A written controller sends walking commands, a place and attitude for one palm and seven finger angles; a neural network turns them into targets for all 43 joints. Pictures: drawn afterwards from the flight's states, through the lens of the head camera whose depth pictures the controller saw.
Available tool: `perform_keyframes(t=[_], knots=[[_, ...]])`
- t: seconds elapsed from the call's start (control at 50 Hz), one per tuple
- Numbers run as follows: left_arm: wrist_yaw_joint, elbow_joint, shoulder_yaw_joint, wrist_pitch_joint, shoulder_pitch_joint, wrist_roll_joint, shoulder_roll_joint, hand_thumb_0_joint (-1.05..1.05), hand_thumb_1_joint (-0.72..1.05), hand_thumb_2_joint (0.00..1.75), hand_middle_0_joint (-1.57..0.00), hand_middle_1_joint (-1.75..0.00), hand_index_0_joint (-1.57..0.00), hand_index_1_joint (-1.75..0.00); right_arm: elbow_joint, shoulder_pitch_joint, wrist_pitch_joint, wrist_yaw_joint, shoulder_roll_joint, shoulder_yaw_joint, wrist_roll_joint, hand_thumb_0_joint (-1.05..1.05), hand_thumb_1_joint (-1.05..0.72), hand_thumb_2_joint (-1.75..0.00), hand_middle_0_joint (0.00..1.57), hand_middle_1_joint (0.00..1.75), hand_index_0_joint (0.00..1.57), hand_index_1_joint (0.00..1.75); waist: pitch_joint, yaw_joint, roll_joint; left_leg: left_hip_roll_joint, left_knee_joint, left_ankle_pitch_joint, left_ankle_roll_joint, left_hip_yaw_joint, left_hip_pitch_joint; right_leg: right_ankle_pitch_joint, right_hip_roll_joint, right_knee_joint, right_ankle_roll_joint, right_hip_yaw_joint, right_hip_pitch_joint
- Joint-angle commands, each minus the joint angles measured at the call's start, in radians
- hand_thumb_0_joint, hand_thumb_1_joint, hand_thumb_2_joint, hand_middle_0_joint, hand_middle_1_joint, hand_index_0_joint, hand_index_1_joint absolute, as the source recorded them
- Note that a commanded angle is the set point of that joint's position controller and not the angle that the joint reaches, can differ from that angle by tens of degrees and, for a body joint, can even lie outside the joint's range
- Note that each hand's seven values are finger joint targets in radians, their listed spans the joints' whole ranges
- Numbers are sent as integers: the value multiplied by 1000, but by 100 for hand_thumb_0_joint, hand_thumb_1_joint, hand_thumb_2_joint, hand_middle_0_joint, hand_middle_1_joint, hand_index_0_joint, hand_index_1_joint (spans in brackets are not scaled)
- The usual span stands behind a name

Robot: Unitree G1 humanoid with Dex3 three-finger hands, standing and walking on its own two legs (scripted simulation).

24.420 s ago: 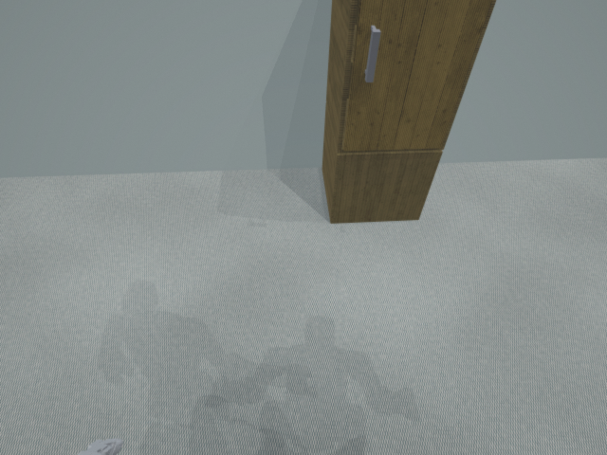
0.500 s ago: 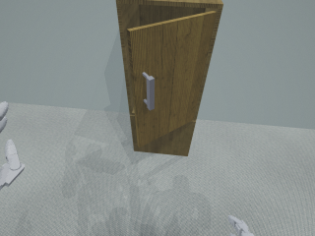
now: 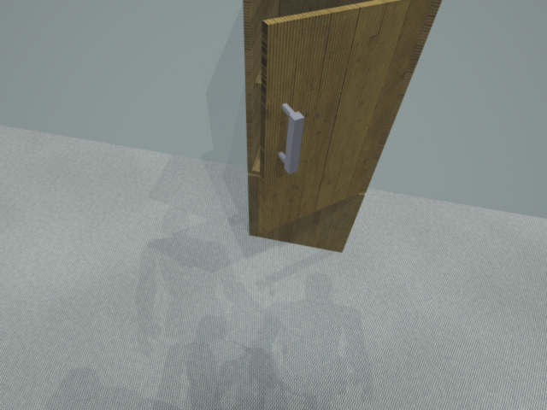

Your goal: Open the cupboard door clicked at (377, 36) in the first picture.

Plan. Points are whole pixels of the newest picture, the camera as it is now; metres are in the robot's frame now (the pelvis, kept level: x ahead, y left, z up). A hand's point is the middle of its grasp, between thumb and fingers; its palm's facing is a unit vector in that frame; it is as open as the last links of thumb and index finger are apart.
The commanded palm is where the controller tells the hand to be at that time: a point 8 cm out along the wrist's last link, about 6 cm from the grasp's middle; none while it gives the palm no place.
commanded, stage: let the arm hang, fingers relaxed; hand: left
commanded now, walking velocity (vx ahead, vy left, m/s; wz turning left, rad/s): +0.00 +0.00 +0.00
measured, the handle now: (288, 139) +0.62 +0.01 +0.02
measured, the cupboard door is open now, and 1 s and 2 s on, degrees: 40 40 40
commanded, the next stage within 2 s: look to check the result in 0.70 s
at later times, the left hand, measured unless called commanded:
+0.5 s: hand out of the picture +0.03 +0.21 -0.16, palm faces +0.00 -0.97 -0.24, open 7.4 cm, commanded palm none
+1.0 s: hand out of the picture +0.04 +0.23 -0.16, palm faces -0.02 -0.96 -0.29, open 7.4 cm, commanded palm none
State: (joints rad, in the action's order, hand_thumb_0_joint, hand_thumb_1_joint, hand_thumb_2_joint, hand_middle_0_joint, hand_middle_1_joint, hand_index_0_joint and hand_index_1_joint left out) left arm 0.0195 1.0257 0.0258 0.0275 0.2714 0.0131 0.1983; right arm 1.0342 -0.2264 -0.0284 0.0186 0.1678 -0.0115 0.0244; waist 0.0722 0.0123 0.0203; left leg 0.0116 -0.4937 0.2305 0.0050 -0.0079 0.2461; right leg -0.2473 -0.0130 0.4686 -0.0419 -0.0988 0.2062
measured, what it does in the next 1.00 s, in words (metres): stands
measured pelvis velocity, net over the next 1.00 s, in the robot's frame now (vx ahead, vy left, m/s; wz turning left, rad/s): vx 0.00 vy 0.01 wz -0.02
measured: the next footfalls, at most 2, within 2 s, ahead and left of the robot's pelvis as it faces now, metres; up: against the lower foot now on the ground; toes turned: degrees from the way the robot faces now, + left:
none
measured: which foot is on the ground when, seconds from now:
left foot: down 0.00-1.00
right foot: down 0.00-1.00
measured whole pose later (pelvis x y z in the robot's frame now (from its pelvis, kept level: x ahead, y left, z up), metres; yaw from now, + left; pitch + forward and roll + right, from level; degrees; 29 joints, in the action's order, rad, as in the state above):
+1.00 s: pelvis +0.00 +0.01 +0.01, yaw -1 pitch -2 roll +0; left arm 0.01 1.15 0.02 -0.01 0.17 0.02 0.25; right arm 1.15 -0.17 -0.01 0.01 0.25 0.00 0.02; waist 0.06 0.00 -0.02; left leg 0.00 -0.34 0.16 -0.01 0.02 0.15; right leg -0.19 0.00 0.35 -0.03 -0.07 0.14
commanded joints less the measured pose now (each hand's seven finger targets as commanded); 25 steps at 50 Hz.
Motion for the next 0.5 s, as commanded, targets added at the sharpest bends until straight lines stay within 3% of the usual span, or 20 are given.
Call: perform_keyframes(t=[0.0,0.18,0.26,0.48], knots=[[-1,19,8,-39,-4,-4,112,0,90,90,-20,-30,-20,-30,-1,-30,28,11,122,30,-4,0,-90,-90,20,30,20,30,-71,-15,-47,83,149,-89,-39,-86,-36,52,122,-152,-9,129,-50],[4,101,5,-37,5,-5,133,0,90,90,-20,-30,-20,-30,67,-57,27,11,130,30,-3,0,-90,-90,20,30,20,30,-12,-15,-19,76,193,-26,-41,-85,-30,-42,127,-176,-11,120,-17],[5,105,8,-37,5,-4,137,0,90,90,-20,-30,-20,-30,75,-56,28,10,137,34,-3,0,-90,-90,20,30,20,30,1,-11,-34,75,204,0,-42,-88,-24,-60,125,-171,-11,121,-5],[7,95,13,-43,-34,-1,141,0,90,90,-20,-30,-20,-30,78,-28,39,8,144,35,-2,0,-90,-90,20,30,20,30,-4,-11,-44,82,217,-63,-40,-95,-26,13,130,-154,-6,128,-27]])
